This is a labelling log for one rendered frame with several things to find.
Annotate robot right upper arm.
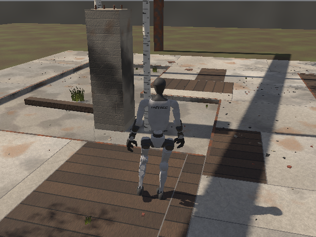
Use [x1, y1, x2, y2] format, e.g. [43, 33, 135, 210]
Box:
[169, 100, 181, 127]

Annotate humanoid robot torso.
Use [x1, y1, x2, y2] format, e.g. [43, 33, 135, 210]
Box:
[148, 97, 170, 148]

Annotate left robot forearm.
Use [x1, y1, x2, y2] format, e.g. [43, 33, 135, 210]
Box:
[128, 119, 140, 141]

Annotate robot left hand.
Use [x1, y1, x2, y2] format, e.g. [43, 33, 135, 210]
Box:
[126, 139, 137, 152]

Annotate right robot forearm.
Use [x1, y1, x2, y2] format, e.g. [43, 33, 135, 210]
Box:
[176, 120, 184, 139]

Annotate robot left upper arm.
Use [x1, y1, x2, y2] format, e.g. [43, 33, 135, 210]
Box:
[135, 99, 149, 126]

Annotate right robot foot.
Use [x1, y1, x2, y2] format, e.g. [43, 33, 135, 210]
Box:
[157, 188, 164, 200]

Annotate robot right hand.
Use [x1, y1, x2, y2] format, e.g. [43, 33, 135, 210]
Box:
[174, 137, 185, 148]

